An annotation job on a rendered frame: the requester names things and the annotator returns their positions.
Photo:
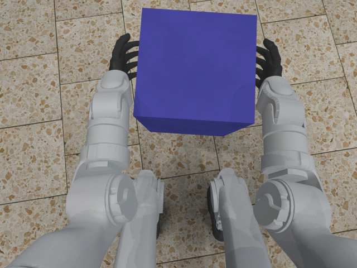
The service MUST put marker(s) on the carton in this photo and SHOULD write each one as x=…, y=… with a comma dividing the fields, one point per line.
x=196, y=72

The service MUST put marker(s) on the left robot upper arm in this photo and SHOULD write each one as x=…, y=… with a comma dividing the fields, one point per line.
x=97, y=208

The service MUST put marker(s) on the left robot hand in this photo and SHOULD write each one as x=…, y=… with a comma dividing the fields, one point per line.
x=120, y=58

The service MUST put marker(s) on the right robot upper arm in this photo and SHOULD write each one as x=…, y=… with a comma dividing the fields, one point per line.
x=298, y=218

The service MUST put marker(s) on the left robot forearm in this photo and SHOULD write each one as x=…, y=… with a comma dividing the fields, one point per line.
x=106, y=149

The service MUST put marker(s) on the right robot forearm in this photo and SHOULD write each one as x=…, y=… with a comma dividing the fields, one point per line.
x=284, y=134

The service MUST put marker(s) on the right robot hand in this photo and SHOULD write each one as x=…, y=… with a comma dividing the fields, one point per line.
x=271, y=65

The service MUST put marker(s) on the robot right foot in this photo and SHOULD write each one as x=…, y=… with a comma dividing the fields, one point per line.
x=217, y=233

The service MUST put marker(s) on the robot right shin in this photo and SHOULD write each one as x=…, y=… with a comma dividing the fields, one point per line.
x=227, y=171

